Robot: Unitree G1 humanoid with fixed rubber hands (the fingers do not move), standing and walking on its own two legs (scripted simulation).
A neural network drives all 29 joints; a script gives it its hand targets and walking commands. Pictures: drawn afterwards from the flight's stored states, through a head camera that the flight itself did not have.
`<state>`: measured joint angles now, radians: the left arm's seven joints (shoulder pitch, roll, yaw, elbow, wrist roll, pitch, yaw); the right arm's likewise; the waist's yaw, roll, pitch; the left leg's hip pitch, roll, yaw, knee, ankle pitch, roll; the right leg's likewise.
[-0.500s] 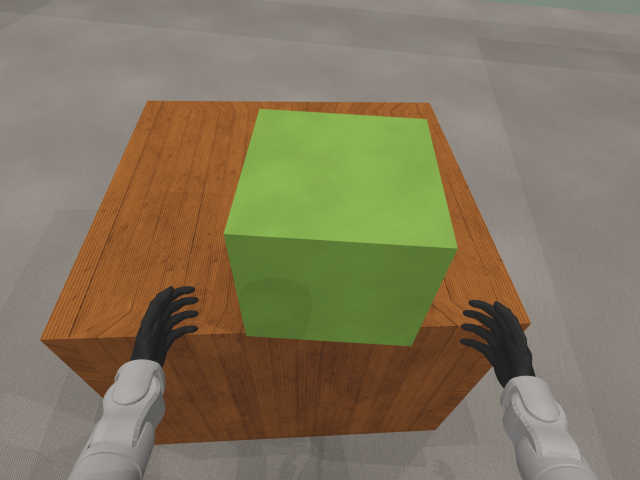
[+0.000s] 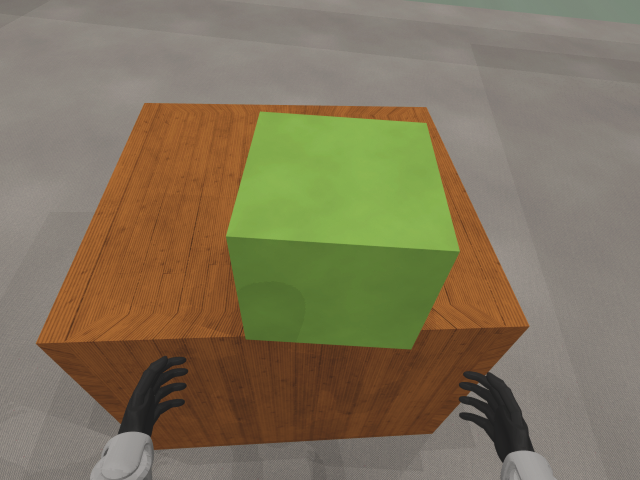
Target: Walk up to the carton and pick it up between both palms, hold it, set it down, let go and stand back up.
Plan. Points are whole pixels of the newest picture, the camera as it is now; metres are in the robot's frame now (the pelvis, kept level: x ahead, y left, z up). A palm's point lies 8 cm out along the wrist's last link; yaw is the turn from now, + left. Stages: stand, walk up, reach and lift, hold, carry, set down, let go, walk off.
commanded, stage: set down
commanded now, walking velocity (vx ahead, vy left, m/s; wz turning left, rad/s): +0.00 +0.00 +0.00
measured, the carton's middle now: (336, 231) +0.50 -0.03 +0.00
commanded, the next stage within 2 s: let go in 0.90 s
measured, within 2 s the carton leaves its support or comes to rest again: neither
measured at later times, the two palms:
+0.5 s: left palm (129, 465) +0.18 +0.23 -0.07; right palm (490, 455) +0.18 -0.22 -0.07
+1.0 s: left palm (137, 475) +0.17 +0.22 -0.08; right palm out of the picture +0.15 -0.23 -0.08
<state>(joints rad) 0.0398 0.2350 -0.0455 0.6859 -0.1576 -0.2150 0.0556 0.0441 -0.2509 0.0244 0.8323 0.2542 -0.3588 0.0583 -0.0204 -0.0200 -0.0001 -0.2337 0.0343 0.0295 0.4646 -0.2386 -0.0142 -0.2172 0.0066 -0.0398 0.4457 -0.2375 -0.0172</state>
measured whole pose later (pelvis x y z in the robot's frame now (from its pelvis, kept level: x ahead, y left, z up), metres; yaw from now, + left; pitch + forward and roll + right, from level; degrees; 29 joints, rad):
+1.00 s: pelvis +0.01 -0.01 +0.01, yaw -1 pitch -4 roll +0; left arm 0.18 0.20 0.00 0.57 -0.01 0.12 0.01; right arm 0.17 -0.17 -0.02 0.78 -0.02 -0.21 0.02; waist 0.01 -0.02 0.08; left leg -0.07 0.04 0.05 0.36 -0.22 -0.03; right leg -0.07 0.02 -0.02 0.37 -0.22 -0.02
